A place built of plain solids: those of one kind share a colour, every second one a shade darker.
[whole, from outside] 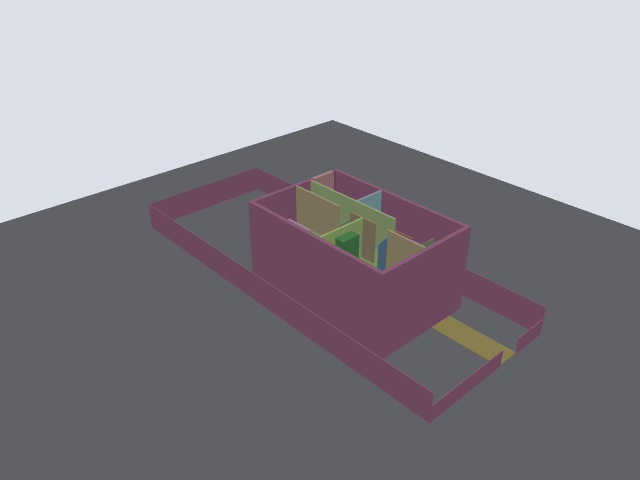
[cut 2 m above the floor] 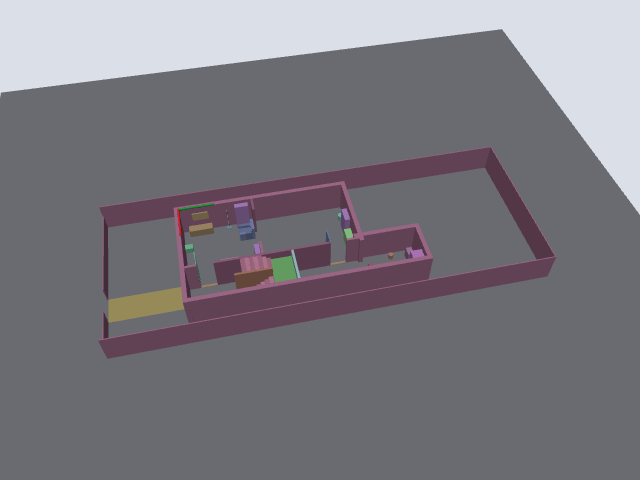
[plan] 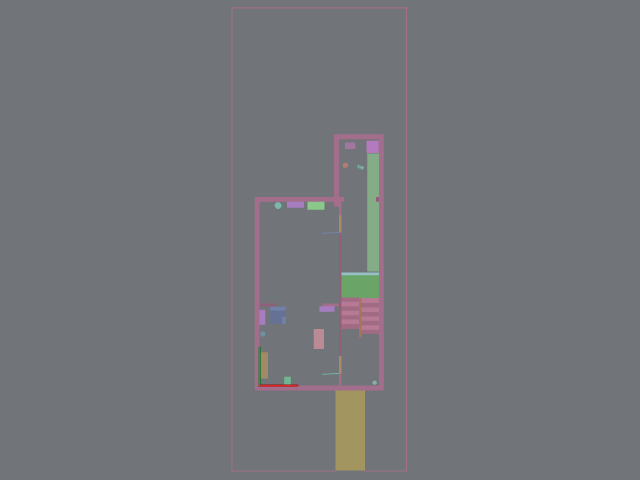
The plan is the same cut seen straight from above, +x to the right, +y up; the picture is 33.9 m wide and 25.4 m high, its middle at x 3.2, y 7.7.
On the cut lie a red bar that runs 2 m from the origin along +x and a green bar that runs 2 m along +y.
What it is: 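A detached two-storey house, 6.3 m wide inside and 9.7 m deep with a one-storey outshot of 3.3 m behind the kitchen; a hall 1.98 m wide with a dog-leg stair of 17 risers of 167 mm on goings of 234 mm; a through lounge; upstairs three bedrooms and a bathroom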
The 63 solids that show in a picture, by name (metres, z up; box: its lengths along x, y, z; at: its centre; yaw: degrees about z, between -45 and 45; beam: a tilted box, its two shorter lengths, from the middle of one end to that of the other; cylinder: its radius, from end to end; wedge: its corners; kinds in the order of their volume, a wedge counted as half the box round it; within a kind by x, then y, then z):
{
 "wall_1": {"box": [0.06, 24.56, 1.85], "at": [-1.45, 7.73, 0.88]},
 "wall_2": {"box": [0.26, 10.24, 5.32], "at": [-0.13, 4.86, 2.61]},
 "wall_3": {"box": [0.87, 0.14, 2.75], "at": [0.44, 4.27, 1.33]},
 "wall_4": {"box": [5.57, 0.06, 1.05], "at": [1.3, -4.52, 0.47]},
 "wall_5": {"box": [4.75, 0.26, 5.32], "at": [2.12, 9.85, 2.61]},
 "wall_6": {"box": [6.84, 0.26, 5.32], "at": [3.16, -0.13, 2.61]},
 "wall_7": {"box": [9.28, 0.06, 1.85], "at": [3.16, 19.98, 0.88]},
 "wall_8": {"box": [0.26, 3.83, 3.05], "at": [4.07, 11.38, 1.48]},
 "wall_9": {"box": [0.14, 0.64, 2.75], "at": [4.27, 0.32, 1.33]},
 "wall_10": {"box": [0.14, 6.53, 2.75], "at": [4.27, 4.82, 1.33]},
 "wall_11": {"box": [0.14, 0.71, 2.75], "at": [4.27, 9.37, 1.33]},
 "wall_12": {"box": [2.64, 0.26, 3.05], "at": [5.26, 13.16, 1.48]},
 "wall_13": {"box": [0.41, 0.26, 5.32], "at": [6.37, 9.85, 2.61]},
 "wall_14": {"box": [0.26, 10.24, 5.32], "at": [6.45, 4.86, 2.61]},
 "wall_15": {"box": [0.26, 3.83, 3.05], "at": [6.45, 11.38, 1.48]},
 "wall_16": {"box": [2.28, 0.06, 1.05], "at": [6.66, -4.52, 0.47]},
 "wall_17": {"box": [0.06, 24.56, 1.85], "at": [7.77, 7.73, 0.88]},
 "upper_floor_rooms_1": {"box": [4.35, 9.73, 0.14], "at": [2.17, 4.86, 2.77]},
 "tread_1": {"box": [0.92, 0.27, 2.69], "at": [4.8, 3.12, 1.33]},
 "tread_2": {"box": [0.92, 0.27, 2.53], "at": [4.8, 3.36, 1.24]},
 "tread_3": {"box": [0.92, 0.27, 2.36], "at": [4.8, 3.59, 1.16]},
 "tread_4": {"box": [0.92, 0.27, 2.19], "at": [4.8, 3.83, 1.08]},
 "tread_5": {"box": [0.92, 0.27, 2.03], "at": [4.8, 4.06, 0.99]},
 "tread_6": {"box": [0.92, 0.27, 1.86], "at": [4.8, 4.29, 0.91]},
 "tread_7": {"box": [0.92, 0.27, 1.69], "at": [4.8, 4.53, 0.83]},
 "tread_8": {"box": [0.92, 0.27, 0.19], "at": [5.86, 2.85, 0.07]},
 "tread_9": {"box": [0.92, 0.27, 0.35], "at": [5.86, 3.09, 0.16]},
 "tread_10": {"box": [0.92, 0.27, 0.52], "at": [5.86, 3.32, 0.24]},
 "tread_11": {"box": [0.92, 0.27, 0.69], "at": [5.86, 3.56, 0.32]},
 "tread_12": {"box": [0.92, 0.27, 0.86], "at": [5.86, 3.79, 0.41]},
 "tread_13": {"box": [0.92, 0.27, 1.02], "at": [5.86, 4.03, 0.49]},
 "tread_14": {"box": [0.92, 0.27, 1.19], "at": [5.86, 4.26, 0.57]},
 "tread_15": {"box": [0.92, 0.27, 1.36], "at": [5.86, 4.5, 0.66]},
 "half_landing_1": {"box": [1.98, 1.21, 1.52], "at": [5.33, 5.23, 0.74]},
 "ground_1": {"box": [1.55, 4.23, 0.5], "at": [4.8, -2.38, -0.25]},
 "corridor_wall_1": {"box": [0.14, 2.44, 2.57], "at": [3.12, 1.22, 3.99]},
 "corridor_wall_2": {"box": [0.14, 1.82, 2.57], "at": [3.12, 4.27, 3.99]},
 "corridor_wall_3": {"box": [0.14, 3.62, 2.57], "at": [3.12, 7.91, 3.99]},
 "landing_wall_1": {"box": [0.14, 6.73, 2.57], "at": [4.27, 6.36, 3.99]},
 "landing_end_wall_1": {"box": [1.98, 0.14, 5.32], "at": [5.33, 5.91, 2.61]},
 "wardrobe_bed_1": {"box": [1.18, 0.6, 2.05], "at": [1.6, 3.9, 3.82]},
 "bed_1": {"box": [1.38, 2.0, 0.5], "at": [1.81, 8.72, 3.04]},
 "shelf_1": {"box": [0.3, 0.8, 1.82], "at": [0.15, 3.62, 0.86]},
 "shelf_2": {"box": [0.9, 0.32, 1.49], "at": [1.9, 9.56, 0.69]},
 "shelf_3": {"box": [0.8, 0.3, 1.68], "at": [3.57, 4.05, 0.79]},
 "back_wall_over_outshot_1": {"box": [1.68, 0.26, 2.57], "at": [5.33, 9.85, 3.99]},
 "bedrooms_wall_1": {"box": [3.05, 0.14, 2.57], "at": [1.52, 4.27, 3.99]},
 "stair_spine_1": {"box": [0.13, 2.08, 3.89], "at": [5.33, 3.59, 1.9]},
 "fridge_freezer_1": {"box": [0.65, 0.65, 1.85], "at": [5.99, 12.63, 0.88]},
 "tv_board_1": {"box": [0.06, 0.96, 0.56], "at": [0.03, 1.16, 1.25]},
 "tv_board_2": {"box": [0.46, 1.4, 0.55], "at": [0.23, 1.06, 0.23]},
 "dresser_1": {"box": [0.9, 0.42, 0.92], "at": [2.99, 9.51, 0.41]},
 "slotfit_front_seat_1": {"box": [0.47, 0.69, 0.48], "at": [0.98, 3.61, 0.19]},
 "slotfit_front_seat_2": {"box": [0.82, 0.17, 0.94], "at": [0.98, 4.09, 0.42]},
 "slotfit_front_seat_3": {"box": [0.22, 0.38, 0.62], "at": [1.28, 3.81, 0.26]},
 "worktop_1": {"box": [0.62, 6.26, 0.04], "at": [6.01, 9.15, 0.88]},
 "bin_1": {"box": [0.54, 0.35, 0.71], "at": [4.8, 12.69, 0.3]},
 "box_cardboard_1": {"box": [0.35, 0.53, 0.41], "at": [1.48, 0.2, 0.16]},
 "door_leaf_bedroom_front_1": {"box": [0.89, 0.04, 2.05], "at": [2.61, 2.34, 3.82], "yaw": 12.6},
 "void_board_front_1": {"box": [1.05, 0.06, 1.09], "at": [5.79, 1.82, 3.25]},
 "coffee_table_1": {"box": [0.54, 1.05, 0.07], "at": [3.14, 2.46, 0.36]},
 "threshold_1": {"box": [0.14, 0.92, 0.07], "at": [4.27, 1.1, -0.01]},
 "threshold_2": {"box": [0.14, 0.92, 0.07], "at": [4.27, 8.55, -0.01]}
}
